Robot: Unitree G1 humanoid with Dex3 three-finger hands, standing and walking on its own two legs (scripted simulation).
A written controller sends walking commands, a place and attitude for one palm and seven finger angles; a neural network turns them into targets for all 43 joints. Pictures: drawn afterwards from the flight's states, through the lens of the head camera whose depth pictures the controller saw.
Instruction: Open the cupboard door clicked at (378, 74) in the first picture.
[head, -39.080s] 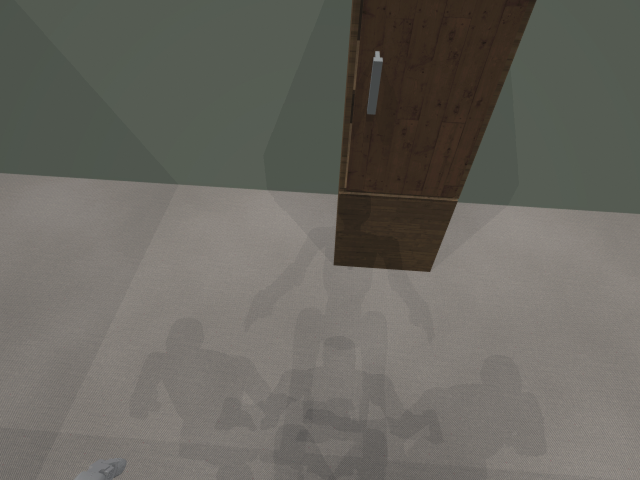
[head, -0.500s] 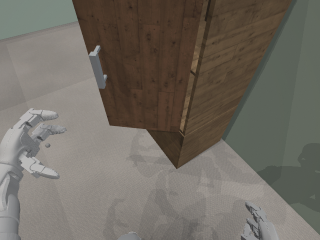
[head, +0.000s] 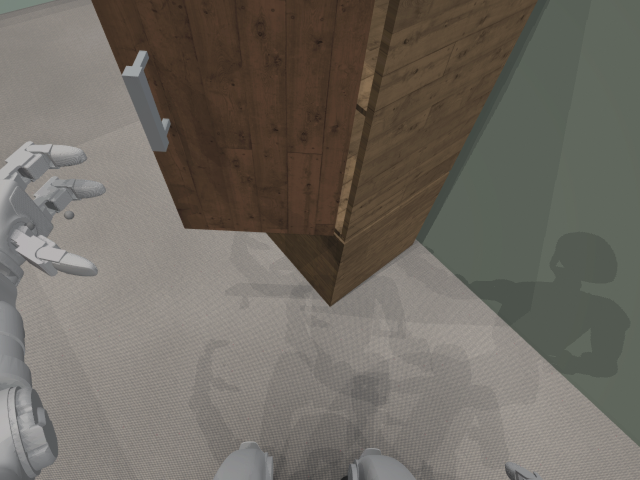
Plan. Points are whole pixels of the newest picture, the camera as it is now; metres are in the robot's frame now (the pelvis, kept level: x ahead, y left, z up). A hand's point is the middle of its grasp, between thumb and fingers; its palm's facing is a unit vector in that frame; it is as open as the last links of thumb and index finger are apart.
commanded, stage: move the hooked fingers beside the handle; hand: left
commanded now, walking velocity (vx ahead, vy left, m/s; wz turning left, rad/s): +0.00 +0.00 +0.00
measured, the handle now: (151, 103) +0.61 +0.26 +0.08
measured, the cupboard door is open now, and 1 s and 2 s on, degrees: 50 50 50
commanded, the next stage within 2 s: slide the fingers in behind the handle in 1.92 s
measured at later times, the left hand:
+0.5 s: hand (72, 164) +0.47 +0.32 +0.09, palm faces -0.01 -1.00 +0.01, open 14.0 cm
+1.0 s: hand (92, 117) +0.56 +0.32 +0.09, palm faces -0.01 -1.00 +0.00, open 13.9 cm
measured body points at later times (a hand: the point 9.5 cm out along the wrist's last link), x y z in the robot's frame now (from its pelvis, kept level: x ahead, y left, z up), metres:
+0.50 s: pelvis +0.00 +0.02 -0.01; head +0.13 +0.05 +0.42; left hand +0.47 +0.37 +0.09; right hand +0.03 -0.26 -0.11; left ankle +0.02 +0.10 -0.69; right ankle +0.01 -0.12 -0.69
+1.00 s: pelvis +0.01 +0.03 -0.03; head +0.19 +0.07 +0.38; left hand +0.55 +0.37 +0.09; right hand -0.04 -0.24 -0.11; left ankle +0.02 +0.10 -0.69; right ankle +0.01 -0.12 -0.69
